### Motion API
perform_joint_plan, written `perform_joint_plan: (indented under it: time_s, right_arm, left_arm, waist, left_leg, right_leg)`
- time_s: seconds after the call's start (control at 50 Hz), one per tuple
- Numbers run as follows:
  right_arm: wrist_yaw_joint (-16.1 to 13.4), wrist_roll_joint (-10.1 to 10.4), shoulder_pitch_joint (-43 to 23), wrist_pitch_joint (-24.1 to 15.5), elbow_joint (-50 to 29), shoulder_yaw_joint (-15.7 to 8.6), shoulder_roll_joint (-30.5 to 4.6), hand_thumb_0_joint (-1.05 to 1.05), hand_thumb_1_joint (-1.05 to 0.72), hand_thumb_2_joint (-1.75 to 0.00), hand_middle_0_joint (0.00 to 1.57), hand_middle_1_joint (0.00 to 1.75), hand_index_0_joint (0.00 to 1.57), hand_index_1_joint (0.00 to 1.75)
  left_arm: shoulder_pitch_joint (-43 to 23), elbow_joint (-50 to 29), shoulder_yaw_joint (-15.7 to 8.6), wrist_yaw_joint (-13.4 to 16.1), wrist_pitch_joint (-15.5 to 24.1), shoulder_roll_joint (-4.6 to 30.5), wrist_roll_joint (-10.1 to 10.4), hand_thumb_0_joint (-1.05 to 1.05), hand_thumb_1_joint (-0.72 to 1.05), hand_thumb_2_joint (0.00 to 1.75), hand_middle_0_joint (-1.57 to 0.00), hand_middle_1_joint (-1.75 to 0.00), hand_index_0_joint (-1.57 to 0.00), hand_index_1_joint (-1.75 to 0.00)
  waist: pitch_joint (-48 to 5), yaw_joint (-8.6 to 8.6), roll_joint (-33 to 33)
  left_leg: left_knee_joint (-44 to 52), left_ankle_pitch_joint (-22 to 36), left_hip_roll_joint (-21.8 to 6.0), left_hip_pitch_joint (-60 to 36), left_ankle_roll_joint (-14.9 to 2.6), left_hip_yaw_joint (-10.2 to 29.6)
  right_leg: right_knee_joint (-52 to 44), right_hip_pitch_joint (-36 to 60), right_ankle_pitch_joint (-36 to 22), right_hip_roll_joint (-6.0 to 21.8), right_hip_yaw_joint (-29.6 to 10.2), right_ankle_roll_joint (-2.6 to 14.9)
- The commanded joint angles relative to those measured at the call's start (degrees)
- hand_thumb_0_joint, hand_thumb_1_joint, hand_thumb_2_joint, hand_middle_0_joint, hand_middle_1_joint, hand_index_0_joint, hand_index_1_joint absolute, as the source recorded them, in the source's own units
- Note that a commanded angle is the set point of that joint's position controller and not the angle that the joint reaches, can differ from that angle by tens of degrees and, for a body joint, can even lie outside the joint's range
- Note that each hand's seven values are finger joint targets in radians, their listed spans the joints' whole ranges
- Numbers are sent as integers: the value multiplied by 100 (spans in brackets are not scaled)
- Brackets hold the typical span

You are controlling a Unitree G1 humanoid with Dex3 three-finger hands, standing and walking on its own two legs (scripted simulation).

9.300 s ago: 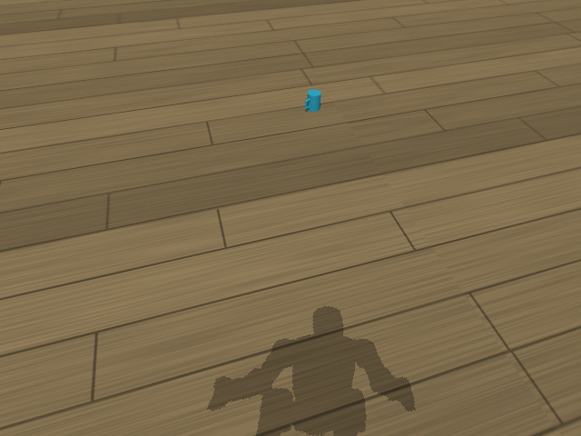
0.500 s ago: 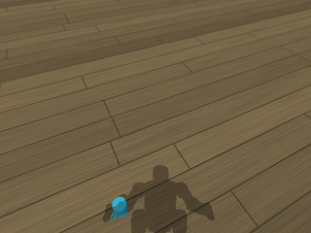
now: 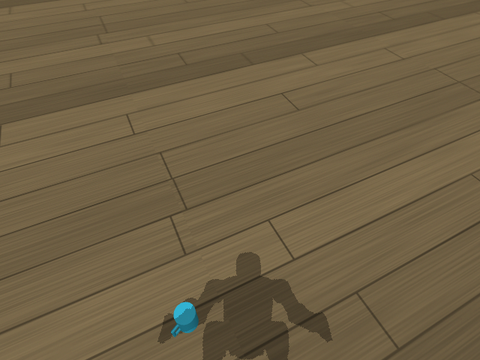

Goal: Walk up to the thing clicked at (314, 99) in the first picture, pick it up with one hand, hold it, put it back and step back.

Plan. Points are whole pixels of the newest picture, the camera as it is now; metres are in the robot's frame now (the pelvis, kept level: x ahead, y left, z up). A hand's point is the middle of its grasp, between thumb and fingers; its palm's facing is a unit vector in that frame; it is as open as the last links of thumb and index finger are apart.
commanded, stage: stand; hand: left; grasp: from above
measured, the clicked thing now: (183, 321) +0.39 +0.23 -0.73
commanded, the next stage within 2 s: rise first in 0.26 s
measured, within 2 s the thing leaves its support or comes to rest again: neither
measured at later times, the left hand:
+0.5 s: hand out of the picture +0.11 +0.25 -0.16, palm faces +0.05 -0.94 -0.33, open 8.0 cm
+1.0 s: hand out of the picture +0.12 +0.26 -0.22, palm faces -0.11 -0.90 -0.43, open 13.9 cm
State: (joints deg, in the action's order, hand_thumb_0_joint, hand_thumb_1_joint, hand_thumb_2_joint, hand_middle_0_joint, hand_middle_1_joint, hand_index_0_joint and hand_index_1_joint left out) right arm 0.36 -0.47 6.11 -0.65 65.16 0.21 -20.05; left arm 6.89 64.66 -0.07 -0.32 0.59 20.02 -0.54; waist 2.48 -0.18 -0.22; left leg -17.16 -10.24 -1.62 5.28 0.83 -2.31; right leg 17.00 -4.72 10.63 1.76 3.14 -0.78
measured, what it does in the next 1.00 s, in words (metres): lowers itself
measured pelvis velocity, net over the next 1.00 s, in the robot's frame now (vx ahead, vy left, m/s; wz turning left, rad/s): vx -0.02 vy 0.01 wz -0.01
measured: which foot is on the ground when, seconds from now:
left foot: down 0.00-1.00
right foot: down 0.00-1.00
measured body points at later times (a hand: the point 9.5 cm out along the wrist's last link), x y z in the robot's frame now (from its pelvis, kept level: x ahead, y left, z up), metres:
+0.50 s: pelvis -0.02 +0.00 -0.01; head +0.03 +0.00 +0.44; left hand +0.11 +0.30 -0.14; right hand +0.08 -0.28 -0.13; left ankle -0.01 +0.13 -0.75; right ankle -0.02 -0.12 -0.75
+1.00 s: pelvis -0.02 +0.01 -0.08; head +0.07 +0.02 +0.36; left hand +0.13 +0.31 -0.19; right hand +0.12 -0.25 -0.17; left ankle -0.01 +0.13 -0.75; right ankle -0.02 -0.12 -0.75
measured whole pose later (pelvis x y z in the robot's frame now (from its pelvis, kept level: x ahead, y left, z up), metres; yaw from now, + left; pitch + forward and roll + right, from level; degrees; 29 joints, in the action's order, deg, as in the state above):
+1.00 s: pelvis -0.02 +0.01 -0.08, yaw -1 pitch +15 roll -1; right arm -1.3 0.6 12.1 -6.7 36.1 -2.4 -14.1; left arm 8.5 38.2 -8.7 0.5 -6.3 17.8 -12.3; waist -4.3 1.0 0.5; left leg -58.5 -27.0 -2.9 46.3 0.2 -1.2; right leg 56.8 -45.0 26.5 2.1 2.5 -0.8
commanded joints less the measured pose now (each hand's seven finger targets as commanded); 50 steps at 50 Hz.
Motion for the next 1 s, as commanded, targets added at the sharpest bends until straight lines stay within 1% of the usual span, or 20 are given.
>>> perform_joint_plan:
  time_s: [0.0, 0.16, 0.32, 0.34, 0.36, 0.38, 0.4, 0.42, 0.46, 0.5, 0.54, 0.56, 0.6, 0.62, 0.64, 0.66, 0.7, 0.74, 0.84, 0.98]
  right_arm:
    - [-83, -9, -195, -101, -349, -231, -1218, 0, -90, -90, 20, 30, 20, 30]
    - [-81, -10, -200, -100, -368, -235, -1213, 0, -90, -90, 20, 30, 20, 30]
    - [-82, -16, -185, -100, -391, -227, -1181, 0, -90, -90, 20, 30, 20, 30]
    - [-82, -15, -180, -102, -378, -228, -1212, 0, -95, -92, 20, 30, 20, 30]
    - [-210, 389, -82, -381, -2026, 11, -281, 0, -102, -93, 20, 30, 20, 30]
    - [-263, 384, 229, -363, -1704, -33, -444, 0, -95, -92, 20, 30, 20, 30]
    - [-293, 376, 398, -299, -1628, -111, -607, 0, -95, -92, 20, 30, 20, 30]
    - [-290, 369, 471, -226, -1794, -164, -613, 0, -93, -91, 20, 30, 20, 30]
    - [-359, 306, 678, -265, -1982, -330, -593, 0, -92, -91, 20, 30, 20, 30]
    - [-293, 183, 908, -303, -2133, -459, -532, 0, -95, -91, 20, 30, 20, 30]
    - [-239, 148, 915, -320, -2398, -538, -498, 0, -95, -91, 20, 30, 20, 30]
    - [-242, 154, 902, -324, -2579, -558, -485, 0, -95, -91, 20, 30, 20, 30]
    - [-225, 176, 759, -333, -2794, -521, -415, 0, -92, -91, 20, 30, 20, 30]
    - [-210, 190, 692, -340, -2913, -519, -415, 0, -93, -91, 20, 30, 20, 30]
    - [-193, 198, 641, -356, -3020, -532, -427, 0, -94, -91, 20, 30, 20, 30]
    - [-181, 208, 582, -372, -3130, -530, -423, 0, -93, -91, 20, 30, 20, 30]
    - [-159, 191, 647, -433, -3269, -531, -384, 0, -90, -90, 20, 30, 20, 30]
    - [-153, 178, 708, -526, -3322, -533, -364, 0, -90, -90, 20, 30, 20, 30]
    - [-184, 124, 761, -765, -3528, -580, -279, 0, -88, -90, 20, 30, 20, 30]
    - [-258, 78, 720, -901, -3702, -596, -255, 0, -90, -90, 20, 30, 20, 30]
  left_arm:
    - [-185, -297, -213, 97, 127, 1208, -4, 0, 90, 90, -20, -30, -20, -30]
    - [-177, -333, -213, 99, 134, 1220, -10, 0, 90, 90, -20, -30, -20, -30]
    - [-212, -332, -230, 95, 119, 1234, -11, 0, 90, 90, -20, -30, -20, -30]
    - [-169, -322, -226, 86, 114, 1209, -6, 0, 82, 98, -12, -38, -12, -38]
    - [-2179, -2332, -236, 180, 648, 282, 302, 0, 74, 100, -16, -46, -13, -46]
    - [-2820, -1954, -332, 212, 599, 523, 284, 0, 66, 99, -17, -54, -13, -54]
    - [-1856, -1017, -620, 250, 355, 951, 190, 0, 58, 100, -13, -62, -10, -62]
    - [-1362, -559, -726, 184, 238, 1019, 133, 0, 50, 96, -12, -70, -11, -70]
    - [-1803, -986, -988, 116, 304, 1541, -81, 0, 35, 96, -7, -86, -9, -86]
    - [-904, -392, -1063, -35, 189, 1294, -404, 0, 19, 97, -2, -102, -6, -99]
    - [-231, -604, -1225, -103, 93, 1233, -571, 0, 3, 97, -1, -109, -6, -104]
    - [-455, -1016, -1237, -71, 48, 1263, -626, 0, -3, 98, -1, -109, -5, -105]
    - [-469, -1197, -1068, -2, -187, 981, -739, 0, -17, 97, -3, -110, -6, -107]
    - [-512, -1240, -982, 18, -309, 847, -781, 0, -25, 97, -4, -110, -7, -107]
    - [-755, -1415, -1013, 47, -397, 929, -816, 0, -33, 99, -5, -109, -7, -107]
    - [-664, -1485, -1059, 86, -476, 1003, -864, 0, -41, 99, -6, -109, -7, -108]
    - [-611, -1676, -1016, 132, -570, 865, -882, 0, -53, 97, -7, -109, -7, -108]
    - [-621, -1840, -1018, 160, -587, 794, -922, 0, -55, 97, -7, -109, -8, -108]
    - [-357, -2877, -1241, 214, -452, 949, -1081, 0, -56, 98, -6, -110, -6, -109]
    - [347, -3769, -1203, 183, -646, 890, -1306, 0, -57, 97, -7, -111, -7, -110]
  waist:
    - [-419, 12, 34]
    - [-401, 17, 21]
    - [-295, 33, 40]
    - [-249, 10, 16]
    - [280, 705, -202]
    - [-42, 568, 92]
    - [-43, 451, 215]
    - [-44, 263, 273]
    - [-934, 158, 108]
    - [-1399, 114, 217]
    - [-1839, -196, -162]
    - [-2009, -175, -309]
    - [-1712, -134, -382]
    - [-1537, -36, -310]
    - [-1452, 13, -163]
    - [-1387, -31, -153]
    - [-1341, 35, 1]
    - [-1306, 104, 3]
    - [-1992, 71, -207]
    - [-2220, 145, -403]
  left_leg:
    - [163, 1061, -701, -138, -179, 560]
    - [154, 1063, -700, -123, -184, 546]
    - [235, 937, -675, -46, -154, 549]
    - [246, 851, -676, -57, -156, 545]
    - [-116, -30, 160, 661, -150, -117]
    - [-257, -114, 164, 607, -175, -77]
    - [-342, -194, 191, 745, -185, -66]
    - [-584, -62, 183, 999, -182, -105]
    - [-888, 282, 202, 927, -182, -62]
    - [-1354, 650, 231, 1294, -167, -10]
    - [-1577, 947, 293, 1359, -94, -30]
    - [-1582, 927, 295, 1294, -78, -42]
    - [-1635, 787, 263, 1520, -46, -16]
    - [-1718, 641, 236, 1659, -51, 12]
    - [-1819, 564, 184, 1822, -54, 60]
    - [-1891, 419, 172, 1965, -51, 80]
    - [-2087, 22, 154, 2269, -80, 98]
    - [-2352, -222, 131, 2537, -89, 116]
    - [-3071, -166, 110, 2864, -110, 132]
    - [-3536, -79, 36, 3145, -80, 247]
  right_leg:
    - [-253, 61, -1033, 713, -562, 160]
    - [-260, 64, -1120, 719, -575, 161]
    - [-256, 9, -890, 686, -551, 151]
    - [-279, -59, -785, 683, -565, 156]
    - [96, -1385, -296, -132, -194, 130]
    - [176, -1120, -170, -135, -124, 113]
    - [224, -1122, 17, -155, -56, 156]
    - [411, -1216, -13, -162, -37, 153]
    - [775, -1112, -399, -119, -99, 149]
    - [1266, -1159, -810, -93, -95, 149]
    - [1530, -1059, -967, -118, -102, 201]
    - [1541, -1047, -926, -122, -122, 202]
    - [1582, -1372, -694, -163, -85, 225]
    - [1628, -1574, -525, -186, -55, 225]
    - [1728, -1793, -387, -219, -18, 224]
    - [1829, -1896, -215, -230, 7, 227]
    - [1983, -2217, 167, -245, 8, 214]
    - [2252, -2594, 390, -254, -2, 205]
    - [2982, -3073, 327, -202, -70, 199]
    - [3513, -3530, 326, -182, -80, 196]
